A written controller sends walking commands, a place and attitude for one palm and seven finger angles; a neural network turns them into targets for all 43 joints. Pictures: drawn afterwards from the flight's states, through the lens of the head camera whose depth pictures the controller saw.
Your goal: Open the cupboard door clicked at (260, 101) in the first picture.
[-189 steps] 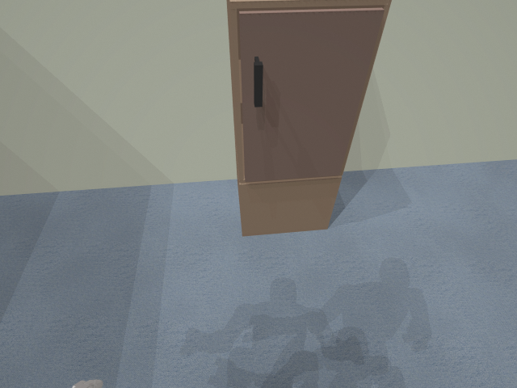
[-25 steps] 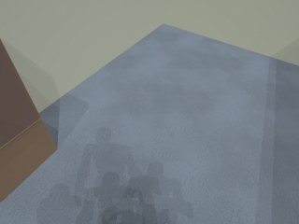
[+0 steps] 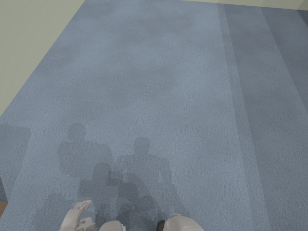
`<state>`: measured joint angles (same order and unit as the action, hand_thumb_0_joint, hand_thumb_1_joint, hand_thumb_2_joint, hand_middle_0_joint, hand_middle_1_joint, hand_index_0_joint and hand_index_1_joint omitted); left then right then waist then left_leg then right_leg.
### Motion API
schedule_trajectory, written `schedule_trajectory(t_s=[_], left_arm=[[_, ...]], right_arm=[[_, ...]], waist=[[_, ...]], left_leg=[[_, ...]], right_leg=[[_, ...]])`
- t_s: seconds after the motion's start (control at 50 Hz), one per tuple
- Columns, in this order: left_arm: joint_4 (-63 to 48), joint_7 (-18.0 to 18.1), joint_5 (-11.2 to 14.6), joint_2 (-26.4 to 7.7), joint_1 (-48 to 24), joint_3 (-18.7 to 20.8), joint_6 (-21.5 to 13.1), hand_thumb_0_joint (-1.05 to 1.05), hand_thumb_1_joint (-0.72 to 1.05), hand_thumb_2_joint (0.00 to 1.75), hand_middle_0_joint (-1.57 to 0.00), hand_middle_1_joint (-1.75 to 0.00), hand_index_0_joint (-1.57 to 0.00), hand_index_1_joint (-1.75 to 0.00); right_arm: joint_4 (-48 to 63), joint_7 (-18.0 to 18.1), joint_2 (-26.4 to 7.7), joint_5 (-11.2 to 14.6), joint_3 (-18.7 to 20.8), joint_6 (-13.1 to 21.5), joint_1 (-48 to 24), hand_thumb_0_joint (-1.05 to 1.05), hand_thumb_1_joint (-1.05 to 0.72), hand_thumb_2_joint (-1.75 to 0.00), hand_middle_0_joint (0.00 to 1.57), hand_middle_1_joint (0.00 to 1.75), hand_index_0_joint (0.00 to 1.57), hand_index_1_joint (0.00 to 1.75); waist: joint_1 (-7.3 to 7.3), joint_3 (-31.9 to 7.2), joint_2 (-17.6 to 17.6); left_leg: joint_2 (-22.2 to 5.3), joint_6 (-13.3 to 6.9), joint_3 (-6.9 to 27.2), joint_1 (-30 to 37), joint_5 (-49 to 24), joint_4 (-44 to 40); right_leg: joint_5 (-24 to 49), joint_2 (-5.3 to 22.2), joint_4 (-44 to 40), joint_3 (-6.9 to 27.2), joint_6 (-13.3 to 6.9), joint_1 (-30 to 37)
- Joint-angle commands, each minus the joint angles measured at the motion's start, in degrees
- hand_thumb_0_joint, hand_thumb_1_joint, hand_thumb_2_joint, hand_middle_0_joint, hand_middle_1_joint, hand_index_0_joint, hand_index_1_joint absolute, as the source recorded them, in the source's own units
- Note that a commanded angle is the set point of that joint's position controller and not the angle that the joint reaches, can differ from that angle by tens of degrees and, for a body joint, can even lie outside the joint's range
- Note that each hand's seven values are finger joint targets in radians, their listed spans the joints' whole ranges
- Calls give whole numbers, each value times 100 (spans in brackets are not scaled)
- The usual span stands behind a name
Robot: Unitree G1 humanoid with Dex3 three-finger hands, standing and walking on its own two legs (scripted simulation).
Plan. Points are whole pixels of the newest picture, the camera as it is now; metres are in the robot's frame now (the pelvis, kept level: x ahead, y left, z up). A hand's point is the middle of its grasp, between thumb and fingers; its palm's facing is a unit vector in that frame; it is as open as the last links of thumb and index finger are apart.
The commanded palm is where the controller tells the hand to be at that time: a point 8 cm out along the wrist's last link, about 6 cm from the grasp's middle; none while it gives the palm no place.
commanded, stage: turn to face it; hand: left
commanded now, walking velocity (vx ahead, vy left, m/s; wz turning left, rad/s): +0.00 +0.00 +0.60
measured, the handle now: out of the picture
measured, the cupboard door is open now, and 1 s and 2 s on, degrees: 0 0 0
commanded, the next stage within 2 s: none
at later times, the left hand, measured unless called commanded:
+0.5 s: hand out of the picture +0.07 +0.26 -0.16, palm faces +0.26 -0.95 -0.19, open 7.4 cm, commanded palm none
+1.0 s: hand out of the picture +0.11 +0.22 -0.12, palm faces +0.47 -0.84 -0.26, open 7.4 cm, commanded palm none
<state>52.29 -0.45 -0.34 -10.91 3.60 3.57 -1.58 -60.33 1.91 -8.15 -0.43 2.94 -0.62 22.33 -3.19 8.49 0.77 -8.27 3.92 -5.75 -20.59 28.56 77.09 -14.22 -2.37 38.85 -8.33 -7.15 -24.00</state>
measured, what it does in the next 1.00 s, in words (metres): steps on the spot, turning left: left foot, then right foot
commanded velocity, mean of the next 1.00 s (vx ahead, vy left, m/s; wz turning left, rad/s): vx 0.00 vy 0.00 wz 0.60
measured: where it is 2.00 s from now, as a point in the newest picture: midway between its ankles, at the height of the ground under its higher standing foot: outside the picture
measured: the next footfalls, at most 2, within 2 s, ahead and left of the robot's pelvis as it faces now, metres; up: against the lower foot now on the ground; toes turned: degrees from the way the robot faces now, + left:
left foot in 0.36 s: +0.11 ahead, +0.14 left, +0.00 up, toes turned +16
right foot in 0.90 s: +0.16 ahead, -0.09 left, +0.00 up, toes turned +24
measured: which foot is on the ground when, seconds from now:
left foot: up 0.00-0.34, down 0.36-0.90, up 0.92-1.00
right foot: down 0.00-0.36, up 0.38-0.88, down 0.90-1.00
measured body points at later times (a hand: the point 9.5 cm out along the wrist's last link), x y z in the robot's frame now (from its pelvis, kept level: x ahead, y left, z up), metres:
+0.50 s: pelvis +0.07 +0.06 +0.02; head +0.09 +0.09 +0.47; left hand +0.06 +0.31 -0.14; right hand +0.17 -0.17 -0.11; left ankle +0.07 +0.13 -0.71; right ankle +0.06 -0.09 -0.64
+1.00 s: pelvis +0.09 +0.00 +0.02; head +0.12 -0.02 +0.47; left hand +0.08 +0.26 -0.10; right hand +0.26 -0.22 -0.13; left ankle +0.04 +0.11 -0.65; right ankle +0.12 -0.11 -0.71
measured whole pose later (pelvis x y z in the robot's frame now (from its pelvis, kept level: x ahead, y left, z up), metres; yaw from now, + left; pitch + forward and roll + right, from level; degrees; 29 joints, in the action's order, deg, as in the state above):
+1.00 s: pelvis +0.09 +0.00 +0.02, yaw +29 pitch +0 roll +1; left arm 49.8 1.1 -0.8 -9.5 8.4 2.1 0.5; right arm -53.9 -0.4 -15.4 -1.5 6.6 -4.2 12.7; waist -2.4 2.3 -2.8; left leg 3.7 2.8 3.6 -28.9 24.8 57.8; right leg -18.8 2.6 31.3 -4.4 -0.6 -12.9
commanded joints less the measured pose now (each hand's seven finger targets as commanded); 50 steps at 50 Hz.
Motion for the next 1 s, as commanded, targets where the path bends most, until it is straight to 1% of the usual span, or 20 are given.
schedule_trajectory(t_s=[0.0, 0.04, 0.12, 0.2, 0.3, 0.32, 0.34, 0.36, 0.38, 0.42, 0.46, 0.5, 0.72, 0.82, 0.84, 0.86, 0.88, 0.9, 0.94, 0.98], left_arm=[[-66, 250, -78, -674, 490, 97, -55, 0, 90, 90, -20, -30, -20, -30], [-63, 229, -75, -495, 299, -6, -60, 0, 90, 90, -20, -30, -20, -30], [-13, 180, -67, -418, 369, -44, 15, 0, 90, 90, -20, -30, -20, -30], [95, 220, -110, -613, 840, 69, 80, 0, 90, 90, -20, -30, -20, -30], [59, 246, -83, -793, 946, 181, 135, 0, 90, 90, -20, -30, -20, -30], [10, 231, -44, -733, 1037, 185, 166, 0, 90, 90, -20, -30, -20, -30], [-150, 202, -3, -455, 1158, 169, 196, 0, 90, 90, -20, -30, -20, -30], [-348, 231, -50, -407, 765, 96, 229, 0, 90, 90, -20, -30, -20, -30], [-337, 243, -85, -514, 522, 148, 275, 0, 90, 90, -20, -30, -20, -30], [-265, 170, -83, -519, 542, 194, 234, 0, 90, 90, -20, -30, -20, -30], [-109, 135, -77, -516, 808, 216, 246, 0, 90, 90, -20, -30, -20, -30], [-55, 132, -64, -548, 864, 229, 269, 0, 90, 90, -20, -30, -20, -30], [-351, 168, -25, -617, 375, 191, 307, 0, 90, 90, -20, -30, -20, -30], [-382, 209, 26, -666, 886, 161, 228, 0, 90, 90, -20, -30, -20, -30], [-344, 228, 18, -773, 1147, 191, 188, 0, 90, 90, -20, -30, -20, -30], [-356, 268, -53, -1184, 1303, 258, 121, 0, 90, 90, -20, -30, -20, -30], [-449, 279, -123, -1640, 1199, 324, 105, 0, 90, 90, -20, -30, -20, -30], [-556, 292, -62, -1548, 1039, 281, 148, 0, 90, 90, -20, -30, -20, -30], [-641, 260, -58, -1168, 505, 199, 111, 0, 90, 90, -20, -30, -20, -30], [-669, 235, -66, -925, 415, 102, 61, 0, 90, 90, -20, -30, -20, -30]], right_arm=[[258, 27, -315, -106, -27, -23, 506, 0, -90, -90, 20, 30, 20, 30], [128, -4, -205, -104, -84, -114, 808, 0, -90, -90, 20, 30, 20, 30], [305, -76, -256, -70, -86, -130, 280, 0, -90, -90, 20, 30, 20, 30], [600, -140, -391, -56, -11, -92, -634, 0, -90, -90, 20, 30, 20, 30], [727, -201, -488, -63, 45, -68, -627, 0, -90, -90, 20, 30, 20, 30], [707, -215, -698, -80, 89, -30, -376, 0, -90, -90, 20, 30, 20, 30], [764, -194, -1207, -128, 197, 9, -191, 0, -90, -90, 20, 30, 20, 30], [708, -141, -1413, -137, 238, -7, -24, 0, -90, -90, 20, 30, 20, 30], [657, -76, -1420, -137, 252, 6, 1, 0, -90, -90, 20, 30, 20, 30], [821, -50, -1261, -117, 201, 53, -507, 0, -90, -90, 20, 30, 20, 30], [879, -43, -1218, -89, 188, 105, -732, 0, -90, -90, 20, 30, 20, 30], [857, -40, -1217, -58, 203, 119, -686, 0, -90, -90, 20, 30, 20, 30], [844, -98, -1508, -100, 401, -8, -632, 0, -90, -90, 20, 30, 20, 30], [1059, -136, -1575, -89, 467, -70, -1046, 0, -90, -90, 20, 30, 20, 30], [1111, -153, -1517, -52, 462, -77, -1158, 0, -90, -90, 20, 30, 20, 30], [1175, -195, -1164, 5, 427, -78, -1039, 0, -90, -90, 20, 30, 20, 30], [1345, -207, -862, -29, 368, -67, -967, 0, -90, -90, 20, 30, 20, 30], [1310, -192, -1172, -122, 433, -120, -1026, 0, -90, -90, 20, 30, 20, 30], [1136, -259, -1122, -127, 437, -217, -1079, 0, -90, -90, 20, 30, 20, 30], [1030, -324, -1071, -113, 398, -244, -970, 0, -90, -90, 20, 30, 20, 30]], waist=[[-45, -1275, -151], [-219, -1230, 175], [-12, -708, 623], [369, -493, 579], [309, -698, 325], [191, -917, -230], [157, -1000, -1607], [-44, -979, -2018], [-72, -1012, -1409], [149, -977, -692], [264, -1186, -643], [244, -1279, -703], [42, -1208, -1006], [313, -1411, -1012], [475, -1452, -880], [539, -1493, 198], [513, -1297, 1683], [460, -1202, 1115], [205, -616, 953], [108, -484, 854]], left_leg=[[-132, -59, 500, -554, -687, -203], [-35, -77, 439, -207, -993, -877], [157, -119, 331, -142, -1098, -2004], [231, -131, 237, -367, -554, -2763], [344, -215, 60, 406, -1162, -4352], [103, -359, 405, 983, -2064, -5064], [-1074, -980, 2063, 1455, -3883, -5496], [-1653, -1593, 2935, 1441, -4671, -5963], [-1524, -1599, 2868, 1262, -4156, -5973], [-1108, -1426, 2328, 1235, -3788, -5866], [-688, -1221, 1772, 1402, -3936, -5829], [-558, -1193, 1670, 1518, -4090, -5831], [-430, -1404, 2527, 1447, -3537, -5683], [-100, -1195, 2783, 708, -3707, -5209], [87, -972, 2675, 209, -3183, -4949], [585, -566, 2158, -847, -1785, -4119], [1385, -86, 927, -1825, 337, -2754], [1035, -130, 1155, -1510, 428, -1749], [801, -66, 1032, -1546, -195, -815], [699, 48, 780, -1525, -741, -569]], right_leg=[[3587, 1814, -1871, 1385, -357, 745], [2537, 1507, -2083, 836, -195, 239], [672, 1495, -2505, 737, -101, 93], [1253, 1995, -2207, 981, -297, 776], [1636, 2068, -1246, 496, 68, 1039], [1248, 1851, -510, 181, 373, 724], [-405, 1087, 626, -262, 876, -259], [-2315, 641, 1877, 61, 1046, -794], [-2020, 709, 2522, 619, 990, -917], [-1209, 820, 2857, 813, 1048, -1111], [-736, 811, 2755, 792, 1128, -952], [-596, 802, 2617, 786, 1202, -892], [-1073, 554, 1225, 837, 1288, -481], [-463, 266, -651, 760, 1138, 966], [140, 397, -1506, 781, 1108, 1678], [49, 1399, -2301, 1689, 846, 2647], [503, 2970, -2496, 3094, 186, 2678], [724, 3193, -2415, 2837, -91, 1872], [1090, 2444, -2252, 1991, 94, 1297], [1994, 2056, -1981, 1065, 196, 1377]])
